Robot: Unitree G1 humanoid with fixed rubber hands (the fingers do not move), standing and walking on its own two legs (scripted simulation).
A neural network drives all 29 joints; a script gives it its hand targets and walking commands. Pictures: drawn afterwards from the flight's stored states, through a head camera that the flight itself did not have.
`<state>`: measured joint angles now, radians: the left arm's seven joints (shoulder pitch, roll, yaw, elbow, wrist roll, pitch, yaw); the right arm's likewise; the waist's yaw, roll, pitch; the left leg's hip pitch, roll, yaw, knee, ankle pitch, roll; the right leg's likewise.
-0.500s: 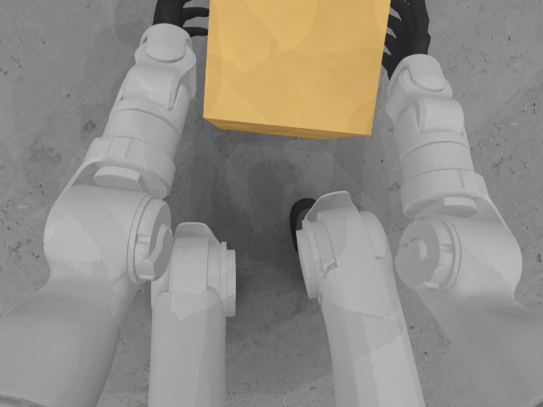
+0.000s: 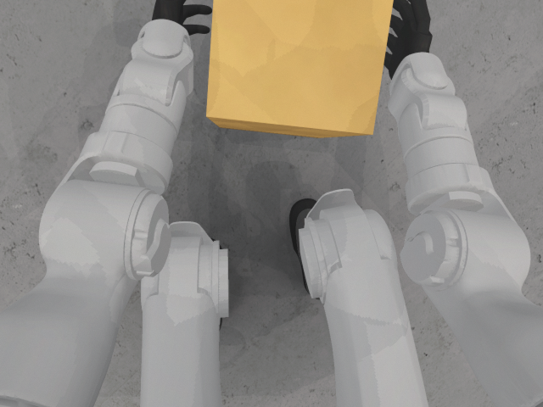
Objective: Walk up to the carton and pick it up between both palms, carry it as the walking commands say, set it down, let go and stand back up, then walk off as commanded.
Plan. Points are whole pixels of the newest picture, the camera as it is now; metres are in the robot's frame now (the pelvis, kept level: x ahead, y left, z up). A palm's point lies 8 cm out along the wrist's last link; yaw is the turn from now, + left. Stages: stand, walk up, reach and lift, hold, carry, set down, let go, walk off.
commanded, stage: set down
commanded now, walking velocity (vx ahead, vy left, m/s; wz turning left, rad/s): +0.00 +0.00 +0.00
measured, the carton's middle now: (284, 67) +0.49 -0.10 -0.25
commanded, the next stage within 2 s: none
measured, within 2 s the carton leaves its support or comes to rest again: neither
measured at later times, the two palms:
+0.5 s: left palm (157, 27) +0.55 +0.05 -0.18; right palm (415, 62) +0.46 -0.26 -0.18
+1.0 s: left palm out of the picture +0.56 +0.05 -0.09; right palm (482, 36) +0.47 -0.28 -0.09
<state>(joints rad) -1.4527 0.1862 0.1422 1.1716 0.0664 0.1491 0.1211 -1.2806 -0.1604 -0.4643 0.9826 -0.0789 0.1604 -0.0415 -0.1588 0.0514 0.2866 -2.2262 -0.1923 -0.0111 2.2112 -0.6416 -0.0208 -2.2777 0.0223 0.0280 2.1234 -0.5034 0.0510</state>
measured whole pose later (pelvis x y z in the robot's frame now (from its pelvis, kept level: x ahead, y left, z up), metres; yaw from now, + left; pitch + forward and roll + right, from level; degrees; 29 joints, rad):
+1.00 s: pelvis +0.00 -0.01 +0.04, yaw -1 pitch +42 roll +0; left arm -1.34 0.30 0.05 0.99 -0.08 0.15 0.13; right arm -1.15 -0.23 -0.28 0.87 0.15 0.08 -0.11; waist -0.15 0.04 0.14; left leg -2.17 -0.10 -0.02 2.07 -0.63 -0.02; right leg -2.24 0.02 0.00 1.98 -0.46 0.00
